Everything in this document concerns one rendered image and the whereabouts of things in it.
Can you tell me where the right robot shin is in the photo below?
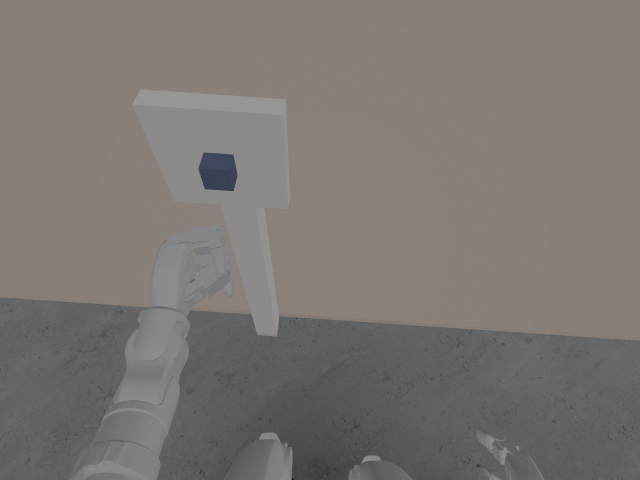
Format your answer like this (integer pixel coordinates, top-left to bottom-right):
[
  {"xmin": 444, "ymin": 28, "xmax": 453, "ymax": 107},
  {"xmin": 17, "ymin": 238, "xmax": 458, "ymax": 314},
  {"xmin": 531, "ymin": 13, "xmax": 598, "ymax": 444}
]
[{"xmin": 359, "ymin": 455, "xmax": 381, "ymax": 467}]

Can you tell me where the left robot hand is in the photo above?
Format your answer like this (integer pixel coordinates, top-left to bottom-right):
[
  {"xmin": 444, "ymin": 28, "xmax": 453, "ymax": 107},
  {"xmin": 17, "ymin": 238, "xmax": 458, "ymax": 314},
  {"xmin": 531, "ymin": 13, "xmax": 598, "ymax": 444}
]
[{"xmin": 148, "ymin": 224, "xmax": 233, "ymax": 317}]

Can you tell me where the left robot shin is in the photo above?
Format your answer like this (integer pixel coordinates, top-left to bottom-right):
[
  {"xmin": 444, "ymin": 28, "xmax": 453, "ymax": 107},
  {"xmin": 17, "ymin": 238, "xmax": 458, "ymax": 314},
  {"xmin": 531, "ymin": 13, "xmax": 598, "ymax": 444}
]
[{"xmin": 259, "ymin": 432, "xmax": 280, "ymax": 441}]

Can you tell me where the right robot hand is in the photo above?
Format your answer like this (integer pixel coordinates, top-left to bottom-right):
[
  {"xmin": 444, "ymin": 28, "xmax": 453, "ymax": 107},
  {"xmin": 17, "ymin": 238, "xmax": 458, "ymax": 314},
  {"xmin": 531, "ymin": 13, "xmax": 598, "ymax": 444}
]
[{"xmin": 476, "ymin": 427, "xmax": 544, "ymax": 480}]

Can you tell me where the robot shin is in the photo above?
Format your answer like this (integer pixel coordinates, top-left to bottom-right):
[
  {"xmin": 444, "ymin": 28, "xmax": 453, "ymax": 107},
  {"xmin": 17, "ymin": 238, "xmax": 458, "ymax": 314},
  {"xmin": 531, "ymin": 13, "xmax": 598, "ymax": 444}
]
[
  {"xmin": 259, "ymin": 432, "xmax": 280, "ymax": 441},
  {"xmin": 359, "ymin": 455, "xmax": 381, "ymax": 467}
]

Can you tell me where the panel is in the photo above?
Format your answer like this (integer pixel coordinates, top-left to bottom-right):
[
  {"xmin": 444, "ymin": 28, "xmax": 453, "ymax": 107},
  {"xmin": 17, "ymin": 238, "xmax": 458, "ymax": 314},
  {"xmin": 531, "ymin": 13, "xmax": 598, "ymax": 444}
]
[{"xmin": 132, "ymin": 89, "xmax": 290, "ymax": 336}]

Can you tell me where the robot left forearm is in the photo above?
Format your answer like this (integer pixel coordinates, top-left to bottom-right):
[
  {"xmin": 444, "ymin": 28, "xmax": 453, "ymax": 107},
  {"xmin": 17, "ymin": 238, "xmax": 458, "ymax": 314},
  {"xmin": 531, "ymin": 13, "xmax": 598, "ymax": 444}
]
[{"xmin": 68, "ymin": 307, "xmax": 190, "ymax": 480}]

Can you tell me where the button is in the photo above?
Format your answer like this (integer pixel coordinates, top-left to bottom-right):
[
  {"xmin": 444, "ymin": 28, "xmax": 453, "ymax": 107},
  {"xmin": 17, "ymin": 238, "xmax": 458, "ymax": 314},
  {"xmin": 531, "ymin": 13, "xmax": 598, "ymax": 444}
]
[{"xmin": 198, "ymin": 152, "xmax": 238, "ymax": 191}]

